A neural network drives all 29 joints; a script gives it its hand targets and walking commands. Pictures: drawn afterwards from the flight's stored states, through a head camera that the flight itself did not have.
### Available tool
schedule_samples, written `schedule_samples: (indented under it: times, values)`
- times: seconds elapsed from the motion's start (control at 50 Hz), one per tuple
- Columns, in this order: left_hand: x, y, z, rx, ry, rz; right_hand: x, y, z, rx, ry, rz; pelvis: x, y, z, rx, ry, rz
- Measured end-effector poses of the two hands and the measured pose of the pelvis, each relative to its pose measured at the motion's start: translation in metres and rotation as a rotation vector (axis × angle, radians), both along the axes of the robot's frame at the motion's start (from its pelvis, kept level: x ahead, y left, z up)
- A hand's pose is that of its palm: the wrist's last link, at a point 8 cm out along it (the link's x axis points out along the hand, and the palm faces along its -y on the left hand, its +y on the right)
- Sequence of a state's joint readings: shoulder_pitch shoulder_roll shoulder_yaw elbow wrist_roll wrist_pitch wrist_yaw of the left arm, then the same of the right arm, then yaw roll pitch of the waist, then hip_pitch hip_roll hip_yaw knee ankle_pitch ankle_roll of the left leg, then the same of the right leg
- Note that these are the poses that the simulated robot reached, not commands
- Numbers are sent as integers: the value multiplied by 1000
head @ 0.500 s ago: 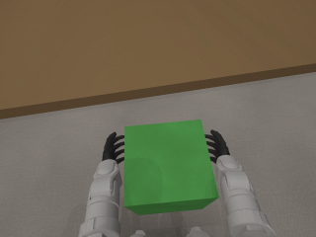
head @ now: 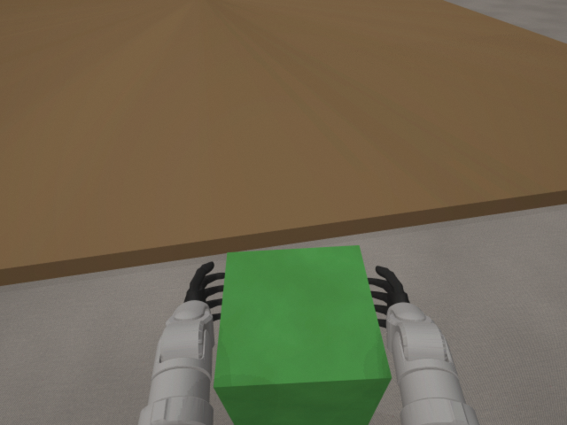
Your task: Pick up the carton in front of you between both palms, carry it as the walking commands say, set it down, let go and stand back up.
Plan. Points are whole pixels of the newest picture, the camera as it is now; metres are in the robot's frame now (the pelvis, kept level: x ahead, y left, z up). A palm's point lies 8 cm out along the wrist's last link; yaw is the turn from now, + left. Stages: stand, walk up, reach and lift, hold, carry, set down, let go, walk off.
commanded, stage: reach and lift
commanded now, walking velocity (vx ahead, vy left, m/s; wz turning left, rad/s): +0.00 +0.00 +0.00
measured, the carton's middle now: (298, 344) +0.29 +0.00 -0.06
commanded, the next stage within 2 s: hold in 0.84 s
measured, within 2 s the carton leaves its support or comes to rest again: neither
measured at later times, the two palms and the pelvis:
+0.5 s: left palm (198, 302) +0.31 +0.14 +0.04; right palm (398, 303) +0.30 -0.15 +0.03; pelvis +0.01 -0.01 +0.01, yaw +0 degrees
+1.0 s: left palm (191, 298) +0.30 +0.15 +0.06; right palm (400, 299) +0.29 -0.15 +0.05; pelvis +0.01 +0.00 +0.01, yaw +0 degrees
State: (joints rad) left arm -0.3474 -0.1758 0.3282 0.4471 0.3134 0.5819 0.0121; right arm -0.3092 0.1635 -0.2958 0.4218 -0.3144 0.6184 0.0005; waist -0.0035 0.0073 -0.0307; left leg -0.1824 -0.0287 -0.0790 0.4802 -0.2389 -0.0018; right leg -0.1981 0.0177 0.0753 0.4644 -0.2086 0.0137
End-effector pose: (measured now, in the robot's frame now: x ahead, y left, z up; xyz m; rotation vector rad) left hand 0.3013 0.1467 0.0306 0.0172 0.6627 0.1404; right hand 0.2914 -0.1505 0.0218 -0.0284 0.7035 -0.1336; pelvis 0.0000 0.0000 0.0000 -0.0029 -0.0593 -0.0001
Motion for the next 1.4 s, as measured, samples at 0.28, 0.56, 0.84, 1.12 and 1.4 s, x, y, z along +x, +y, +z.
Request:
schedule_samples:
  times: [0.28,0.56,0.84,1.12,1.4]
  values:
    - [1,-2,7,2,-17,15,5,-2,6,6,-17,7,-6,-6,1,3,-18,5]
    - [7,-1,12,17,-10,-3,11,-2,12,-15,-10,23,10,-7,6,1,-24,6]
    - [6,1,17,20,-10,-16,8,0,18,-22,-10,22,15,-2,7,0,-43,1]
    - [-6,2,32,22,-18,-4,-2,2,33,-22,-18,27,8,-3,8,2,-80,0]
    - [-6,1,35,11,-28,12,0,1,35,-6,-28,17,-1,-6,6,2,-82,2]
